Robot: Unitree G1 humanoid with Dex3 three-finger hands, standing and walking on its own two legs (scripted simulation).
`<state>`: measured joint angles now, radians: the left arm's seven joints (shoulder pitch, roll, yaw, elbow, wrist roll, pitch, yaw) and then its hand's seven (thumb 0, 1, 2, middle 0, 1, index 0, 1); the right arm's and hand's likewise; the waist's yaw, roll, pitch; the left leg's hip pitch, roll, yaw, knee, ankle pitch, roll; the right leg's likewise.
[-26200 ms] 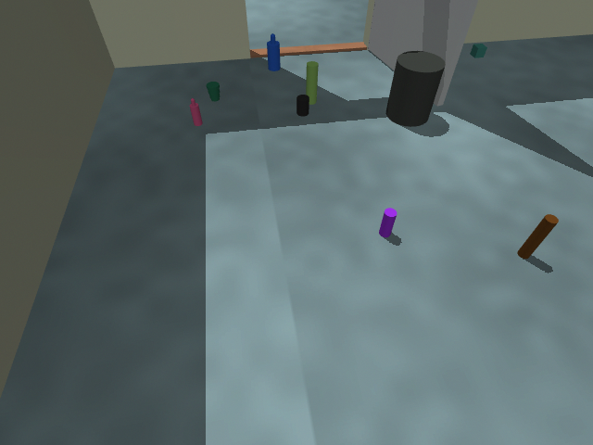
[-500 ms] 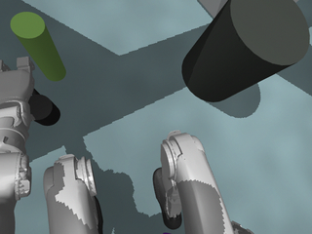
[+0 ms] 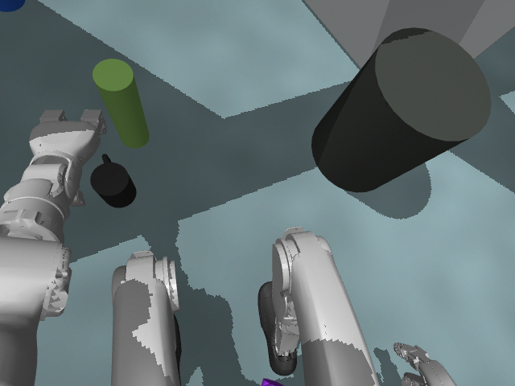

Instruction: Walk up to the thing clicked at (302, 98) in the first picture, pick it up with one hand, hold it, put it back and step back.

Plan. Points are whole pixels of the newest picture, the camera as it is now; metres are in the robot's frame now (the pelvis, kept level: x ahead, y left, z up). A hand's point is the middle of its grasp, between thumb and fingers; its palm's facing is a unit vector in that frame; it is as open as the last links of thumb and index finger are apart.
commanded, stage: withdraw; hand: left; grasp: from above
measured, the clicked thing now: (113, 179) +0.53 +0.22 -0.34
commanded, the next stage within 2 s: home in 0.06 s
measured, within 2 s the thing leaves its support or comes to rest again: neither
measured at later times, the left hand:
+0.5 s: hand (80, 147) +0.52 +0.23 -0.14, palm faces -0.38 -0.21 -0.90, open 12.2 cm
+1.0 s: hand (32, 245) +0.32 +0.20 +0.06, palm faces -0.15 -0.85 -0.50, open 7.5 cm
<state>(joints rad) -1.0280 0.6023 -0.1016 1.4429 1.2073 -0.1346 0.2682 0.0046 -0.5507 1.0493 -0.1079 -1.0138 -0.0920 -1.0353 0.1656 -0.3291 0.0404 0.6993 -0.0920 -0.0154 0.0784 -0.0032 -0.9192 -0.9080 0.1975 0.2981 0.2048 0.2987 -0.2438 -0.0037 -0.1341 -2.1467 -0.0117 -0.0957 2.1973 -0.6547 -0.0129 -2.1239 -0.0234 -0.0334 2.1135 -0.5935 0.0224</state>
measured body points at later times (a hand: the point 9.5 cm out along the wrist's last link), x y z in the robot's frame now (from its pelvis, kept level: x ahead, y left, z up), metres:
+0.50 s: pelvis +0.02 +0.01 -0.02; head +0.24 +0.03 +0.37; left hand +0.53 +0.24 -0.09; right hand +0.02 -0.25 -0.14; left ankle +0.09 +0.12 -0.36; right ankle +0.12 -0.13 -0.36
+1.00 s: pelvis +0.03 +0.00 +0.17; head +0.16 +0.03 +0.60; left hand +0.33 +0.25 +0.09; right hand +0.24 -0.25 +0.08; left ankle +0.09 +0.12 -0.36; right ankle +0.12 -0.13 -0.36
